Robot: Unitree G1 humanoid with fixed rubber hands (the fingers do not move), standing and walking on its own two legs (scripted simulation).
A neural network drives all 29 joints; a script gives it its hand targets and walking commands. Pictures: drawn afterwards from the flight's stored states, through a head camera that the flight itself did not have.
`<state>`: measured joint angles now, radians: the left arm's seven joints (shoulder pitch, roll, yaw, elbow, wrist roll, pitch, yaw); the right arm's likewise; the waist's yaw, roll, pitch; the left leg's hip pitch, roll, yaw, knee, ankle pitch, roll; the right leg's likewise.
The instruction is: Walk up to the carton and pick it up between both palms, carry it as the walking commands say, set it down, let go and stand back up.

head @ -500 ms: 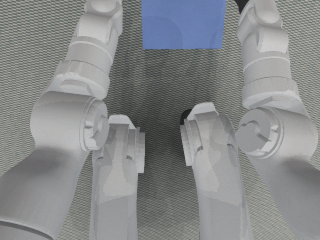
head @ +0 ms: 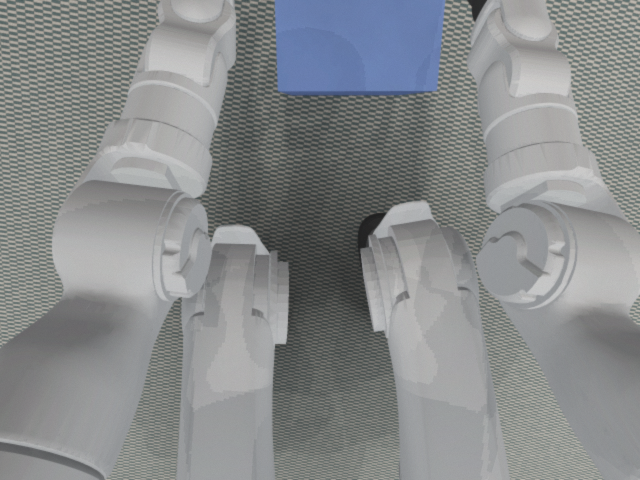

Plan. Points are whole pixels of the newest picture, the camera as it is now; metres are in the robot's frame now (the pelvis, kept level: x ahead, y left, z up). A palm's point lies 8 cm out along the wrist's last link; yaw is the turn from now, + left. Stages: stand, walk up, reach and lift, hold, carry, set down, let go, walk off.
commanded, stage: set down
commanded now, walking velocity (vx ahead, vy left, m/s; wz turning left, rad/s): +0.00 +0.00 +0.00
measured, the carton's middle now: out of the picture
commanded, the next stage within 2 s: let go in 1.78 s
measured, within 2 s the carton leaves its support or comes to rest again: rests again in 0.02 s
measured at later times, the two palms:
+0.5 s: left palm out of the picture +0.57 +0.08 -0.17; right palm out of the picture +0.51 -0.23 -0.16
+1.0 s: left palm out of the picture +0.58 +0.08 -0.02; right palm out of the picture +0.51 -0.24 -0.02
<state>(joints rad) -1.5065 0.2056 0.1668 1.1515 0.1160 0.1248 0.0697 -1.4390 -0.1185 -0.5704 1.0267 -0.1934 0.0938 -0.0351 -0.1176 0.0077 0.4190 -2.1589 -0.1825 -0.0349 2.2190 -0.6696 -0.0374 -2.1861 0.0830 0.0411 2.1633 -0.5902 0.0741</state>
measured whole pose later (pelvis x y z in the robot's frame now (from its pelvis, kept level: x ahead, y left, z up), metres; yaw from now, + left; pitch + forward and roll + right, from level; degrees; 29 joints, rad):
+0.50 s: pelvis -0.01 +0.00 +0.00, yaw -2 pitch +36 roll -3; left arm -1.53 0.35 0.01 1.08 -0.08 0.12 0.09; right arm -1.45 -0.23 -0.35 1.07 0.07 0.05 -0.09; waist -0.12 -0.02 0.41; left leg -2.17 -0.14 -0.04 2.20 -0.64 -0.03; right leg -2.21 0.07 0.00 2.12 -0.54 0.05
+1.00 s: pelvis -0.02 +0.00 +0.08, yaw -2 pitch +34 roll +0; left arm -1.55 0.34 0.12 1.07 -0.02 0.23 0.10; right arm -1.42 -0.22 -0.30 0.91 0.08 0.21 -0.17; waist -0.12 0.01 0.33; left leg -1.93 -0.11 -0.03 1.93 -0.59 -0.02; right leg -1.98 0.09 0.04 1.87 -0.48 0.05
